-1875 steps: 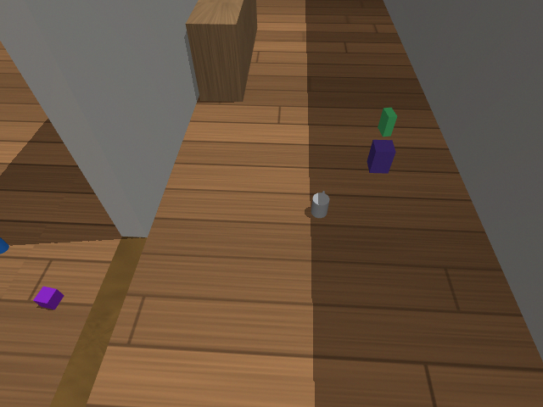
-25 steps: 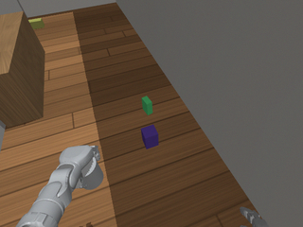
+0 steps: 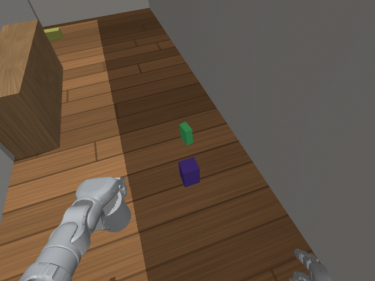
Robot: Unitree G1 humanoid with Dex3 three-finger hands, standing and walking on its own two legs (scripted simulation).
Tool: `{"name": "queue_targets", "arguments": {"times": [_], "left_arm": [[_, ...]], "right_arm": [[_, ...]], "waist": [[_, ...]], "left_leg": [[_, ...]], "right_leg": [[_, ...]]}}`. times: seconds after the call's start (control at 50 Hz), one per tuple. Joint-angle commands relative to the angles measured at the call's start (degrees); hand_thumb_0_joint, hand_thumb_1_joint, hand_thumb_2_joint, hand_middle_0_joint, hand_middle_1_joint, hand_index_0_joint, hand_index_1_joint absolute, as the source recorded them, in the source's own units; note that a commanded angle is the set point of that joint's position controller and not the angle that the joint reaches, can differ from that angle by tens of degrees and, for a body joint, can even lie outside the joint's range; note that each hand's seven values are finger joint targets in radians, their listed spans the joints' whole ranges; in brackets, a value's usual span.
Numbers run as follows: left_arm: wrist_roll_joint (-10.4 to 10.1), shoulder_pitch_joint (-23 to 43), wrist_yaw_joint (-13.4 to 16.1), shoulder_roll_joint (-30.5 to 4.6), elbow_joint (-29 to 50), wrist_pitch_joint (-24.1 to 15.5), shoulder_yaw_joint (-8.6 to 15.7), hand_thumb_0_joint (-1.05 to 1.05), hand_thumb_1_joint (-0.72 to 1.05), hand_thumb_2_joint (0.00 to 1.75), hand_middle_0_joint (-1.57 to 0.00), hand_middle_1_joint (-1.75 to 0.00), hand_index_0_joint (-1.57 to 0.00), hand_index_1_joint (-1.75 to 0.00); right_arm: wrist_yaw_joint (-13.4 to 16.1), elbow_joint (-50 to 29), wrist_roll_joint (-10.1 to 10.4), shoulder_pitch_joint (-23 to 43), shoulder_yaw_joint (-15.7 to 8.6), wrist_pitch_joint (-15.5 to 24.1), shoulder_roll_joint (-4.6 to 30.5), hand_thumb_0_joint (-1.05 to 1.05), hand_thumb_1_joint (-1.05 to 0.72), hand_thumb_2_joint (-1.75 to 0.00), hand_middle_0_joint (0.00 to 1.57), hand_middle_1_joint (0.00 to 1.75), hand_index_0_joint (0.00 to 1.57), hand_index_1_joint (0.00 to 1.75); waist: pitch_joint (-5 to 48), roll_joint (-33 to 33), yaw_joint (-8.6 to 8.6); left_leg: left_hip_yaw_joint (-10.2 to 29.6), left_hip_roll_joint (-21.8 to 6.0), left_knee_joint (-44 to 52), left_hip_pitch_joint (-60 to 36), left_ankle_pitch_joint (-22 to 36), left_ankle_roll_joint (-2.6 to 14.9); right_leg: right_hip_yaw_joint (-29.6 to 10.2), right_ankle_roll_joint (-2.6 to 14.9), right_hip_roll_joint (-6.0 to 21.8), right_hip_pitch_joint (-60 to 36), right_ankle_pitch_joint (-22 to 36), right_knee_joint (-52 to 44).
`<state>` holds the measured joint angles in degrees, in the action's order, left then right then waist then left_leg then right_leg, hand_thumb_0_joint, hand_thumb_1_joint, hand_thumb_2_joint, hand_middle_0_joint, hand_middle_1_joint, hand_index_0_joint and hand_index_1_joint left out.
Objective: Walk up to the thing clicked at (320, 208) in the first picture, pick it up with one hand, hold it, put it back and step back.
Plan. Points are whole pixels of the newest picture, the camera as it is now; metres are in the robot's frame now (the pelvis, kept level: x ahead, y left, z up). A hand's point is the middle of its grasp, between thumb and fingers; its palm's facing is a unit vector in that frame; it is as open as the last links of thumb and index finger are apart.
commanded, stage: hold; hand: left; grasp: from above
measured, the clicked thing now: (112, 204) +0.32 +0.22 -0.08
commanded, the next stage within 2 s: crouch in 0.42 s
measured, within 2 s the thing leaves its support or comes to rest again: neither
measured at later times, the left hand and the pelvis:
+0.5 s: hand (105, 207) +0.30 +0.22 -0.04, palm faces -0.46 -0.07 -0.89, open 10.4 cm; pelvis +0.01 +0.00 +0.00, yaw +0 degrees
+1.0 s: hand (113, 225) +0.29 +0.23 -0.15, palm faces -0.48 +0.00 -0.88, open 10.4 cm; pelvis -0.01 +0.00 -0.04, yaw +1 degrees
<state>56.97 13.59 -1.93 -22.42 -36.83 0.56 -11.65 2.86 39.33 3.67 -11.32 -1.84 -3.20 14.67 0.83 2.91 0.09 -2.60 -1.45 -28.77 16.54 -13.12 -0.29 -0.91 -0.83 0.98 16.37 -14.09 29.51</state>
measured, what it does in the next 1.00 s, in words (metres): stands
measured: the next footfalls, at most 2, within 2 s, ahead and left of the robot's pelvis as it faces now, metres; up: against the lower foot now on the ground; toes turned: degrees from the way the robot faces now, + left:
none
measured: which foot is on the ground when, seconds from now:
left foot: down 0.00-1.00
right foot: down 0.00-1.00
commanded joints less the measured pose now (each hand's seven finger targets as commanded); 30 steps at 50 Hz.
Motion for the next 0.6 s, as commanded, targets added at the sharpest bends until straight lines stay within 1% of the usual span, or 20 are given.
{"name": "queue_targets", "arguments": {"times": [0.0,0.04,0.08,0.12,0.14,0.18,0.22,0.24,0.28,0.3,0.32,0.34,0.38,0.4,0.46,0.48,0.5,0.52,0.54,0.58], "left_arm": [[-0.29,18.95,2.3,-12.1,11.49,-0.51,6.49,0.0,0.38,1.04,-0.79,-0.95,-0.79,-0.94],[-0.06,16.94,2.13,-10.75,10.9,-0.43,5.52,0.0,0.39,1.07,-0.82,-0.93,-0.81,-0.93],[-0.03,18.96,2.48,-13.59,11.84,-0.8,7.98,0.0,0.38,1.06,-0.81,-0.93,-0.8,-0.94],[0.59,21.3,2.65,-13.88,13.74,-1.25,7.55,0.0,0.37,1.08,-0.82,-0.93,-0.81,-0.94],[0.64,22.26,2.85,-14.71,14.85,-1.52,8.29,0.0,0.37,1.09,-0.82,-0.91,-0.81,-0.93],[0.19,21.61,3.34,-13.33,13.54,-1.43,7.54,0.0,0.39,1.07,-0.83,-0.93,-0.82,-0.93],[0.23,21.55,3.47,-12.96,13.58,-1.43,7.27,0.0,0.39,1.06,-0.82,-0.92,-0.82,-0.93],[0.42,19.5,3.58,-12.44,11.55,-1.07,7.11,0.0,0.39,1.06,-0.82,-0.92,-0.81,-0.93],[0.22,22.24,3.66,-13.08,14.82,-1.04,6.86,0.0,0.4,1.08,-0.82,-0.94,-0.82,-0.95],[0.25,20.98,3.51,-12.89,12.8,-0.85,6.91,0.0,0.4,1.09,-0.82,-0.96,-0.82,-0.96],[0.02,18.32,3.33,-11.27,11.31,-0.57,6.14,0.0,0.38,1.08,-0.81,-0.94,-0.81,-0.95],[0.11,18.0,3.24,-11.17,11.22,-0.38,6.02,0.0,0.38,1.07,-0.81,-0.94,-0.81,-0.94],[0.11,19.59,2.84,-12.18,12.05,-0.52,6.24,0.0,0.37,1.05,-0.8,-0.93,-0.8,-0.93],[-0.06,20.41,2.69,-13.54,11.76,-0.64,7.16,0.0,0.37,1.07,-0.8,-0.94,-0.8,-0.94],[-0.16,17.65,2.45,-11.75,11.23,-0.89,6.43,0.0,0.38,1.07,-0.81,-0.93,-0.81,-0.94],[-0.05,18.62,2.54,-12.8,11.8,-1.06,7.13,0.0,0.37,1.07,-0.8,-0.93,-0.8,-0.94],[0.34,18.7,2.51,-12.28,11.69,-1.11,6.63,0.0,0.42,0.99,-0.78,-1.01,-0.82,-0.97],[0.36,18.69,2.7,-12.98,12.94,-1.27,7.22,0.0,0.34,0.93,-0.7,-0.96,-0.74,-0.92],[0.67,18.33,3.03,-13.44,12.79,-1.26,7.79,0.0,0.33,0.94,-0.71,-0.94,-0.74,-0.92],[0.54,16.49,3.67,-11.19,10.42,-1.31,6.5,0.0,0.33,0.97,-0.74,-0.92,-0.75,-0.91]], "right_arm": [[0.45,-8.12,-0.11,4.38,-2.38,2.4,7.47,0.0,-0.91,-0.9,0.2,0.3,0.2,0.3],[0.37,-8.57,-0.15,4.74,-2.5,2.2,7.47,0.0,-0.91,-0.9,0.2,0.3,0.2,0.3],[0.47,-8.38,-0.16,4.57,-2.54,2.03,7.56,0.0,-0.91,-0.91,0.2,0.3,0.2,0.3],[0.53,-8.29,-0.26,4.53,-2.31,1.98,7.16,0.0,-0.91,-0.91,0.2,0.3,0.2,0.3],[0.57,-8.31,-0.27,4.3,-2.51,1.95,7.42,0.0,-0.91,-0.91,0.2,0.3,0.2,0.3],[0.67,-7.86,-0.33,4.34,-2.31,1.91,7.3,0.0,-0.91,-0.91,0.2,0.3,0.2,0.3],[0.72,-7.84,-0.23,4.54,-2.49,1.99,7.33,0.0,-0.91,-0.91,0.2,0.3,0.2,0.3],[0.76,-7.42,-0.27,4.28,-2.56,1.95,7.28,0.0,-0.91,-0.9,0.2,0.3,0.2,0.3],[0.74,-7.46,-0.21,4.27,-2.75,1.91,7.48,0.0,-0.91,-0.9,0.2,0.3,0.2,0.3],[0.75,-7.32,-0.18,4.11,-2.75,1.83,7.46,0.0,-0.91,-0.9,0.2,0.3,0.2,0.3],[0.7,-7.34,-0.21,3.94,-2.73,1.73,7.33,0.0,-0.91,-0.9,0.2,0.3,0.2,0.3],[0.64,-7.36,-0.15,4.12,-2.74,1.65,7.36,0.0,-0.91,-0.91,0.2,0.3,0.2,0.3],[0.7,-7.49,0.03,4.14,-2.94,1.57,7.57,0.0,-0.91,-0.9,0.2,0.3,0.2,0.3],[0.72,-7.35,-0.1,4.19,-2.75,1.45,7.38,0.0,-0.91,-0.91,0.2,0.3,0.2,0.3],[0.65,-8.05,-0.05,4.29,-2.77,1.33,7.36,0.0,-0.91,-0.91,0.2,0.3,0.2,0.3],[0.68,-7.97,-0.05,4.34,-2.75,1.24,7.46,0.0,-0.91,-0.91,0.2,0.3,0.2,0.3],[0.68,-8.06,-0.08,4.09,-2.77,1.26,7.34,0.0,-0.93,-0.92,0.2,0.3,0.2,0.3],[0.66,-8.14,-0.14,4.33,-2.8,1.21,7.47,0.0,-0.89,-0.9,0.2,0.3,0.2,0.3],[0.69,-8.12,-0.09,4.16,-2.84,1.12,7.38,0.0,-0.89,-0.9,0.2,0.3,0.2,0.3],[0.57,-8.32,-0.11,4.27,-2.63,1.02,7.21,0.0,-0.89,-0.9,0.2,0.3,0.2,0.3]], "waist": [[12.55,-2.11,-0.39],[12.23,-1.6,-0.31],[13.03,-2.12,-0.41],[13.68,-1.16,-0.05],[15.18,-0.28,-0.26],[14.72,-1.43,0.38],[14.89,-0.97,0.03],[14.56,-2.62,0.23],[16.55,-0.89,-0.01],[15.19,-0.93,-0.04],[14.08,-1.6,0.09],[13.46,-2.49,-0.02],[14.59,-2.37,0.09],[14.1,-2.15,-0.28],[13.27,-1.82,-0.23],[13.47,-0.96,-0.19],[13.22,-1.61,-0.01],[14.27,-1.48,-0.38],[14.4,-1.16,-0.52],[11.62,-3.14,0.03]], "left_leg": [[0.54,2.01,4.05,-7.2,7.34,0.94],[0.53,1.96,4.17,-7.67,7.88,0.84],[0.4,2.27,3.79,-7.55,8.27,1.08],[0.29,2.52,3.53,-8.01,8.61,1.17],[0.18,2.48,3.44,-9.02,9.08,1.1],[0.24,2.4,3.38,-9.34,9.13,1.18],[0.08,2.53,3.39,-9.33,9.33,1.13],[0.15,2.45,3.21,-9.12,10.14,1.29],[0.16,2.42,3.12,-9.98,11.94,1.11],[0.18,2.26,3.31,-9.72,11.58,1.01],[0.27,2.08,3.58,-9.28,11.36,1.02],[0.31,2.19,3.8,-8.86,11.24,1.14],[0.26,2.3,3.62,-9.23,11.73,1.27],[0.28,2.38,3.6,-8.69,11.71,1.27],[0.23,2.42,3.93,-8.71,10.76,1.19],[0.22,2.44,4.06,-8.96,10.59,1.08],[0.3,2.28,3.98,-8.72,11.09,1.16],[0.43,2.28,3.86,-9.37,11.6,1.04],[0.31,2.39,3.73,-9.12,11.9,1.14],[0.43,2.32,3.9,-7.9,10.72,1.17]], "right_leg": [[0.71,1.32,-2.29,-1.95,6.41,-5.35],[0.79,1.45,-2.3,-2.09,6.79,-5.31],[0.52,1.14,-2.07,-2.7,7.38,-5.5],[0.21,1.05,-1.8,-2.49,8.1,-5.53],[0.21,1.11,-1.86,-2.97,8.45,-5.42],[0.19,0.95,-1.93,-2.6,8.72,-5.56],[0.27,0.97,-1.87,-2.67,8.89,-5.61],[0.38,0.83,-1.89,-2.94,9.75,-5.54],[0.44,0.95,-1.87,-3.71,11.6,-5.09],[0.67,1.09,-2.07,-3.18,10.88,-5.23],[0.83,1.16,-2.19,-2.96,10.61,-5.27],[0.87,1.11,-2.09,-3.36,10.75,-5.49],[0.75,1.0,-1.98,-3.7,11.49,-5.36],[0.72,0.96,-1.87,-4.08,11.22,-5.76],[0.64,1.13,-1.85,-3.55,10.22,-5.84],[0.66,1.22,-1.87,-3.45,9.9,-5.88],[0.8,1.25,-2.01,-3.33,10.46,-5.7],[0.9,1.29,-2.02,-3.9,10.66,-5.58],[0.83,1.26,-1.94,-3.82,11.2,-5.5],[0.99,1.2,-1.99,-3.04,10.04,-5.74]]}}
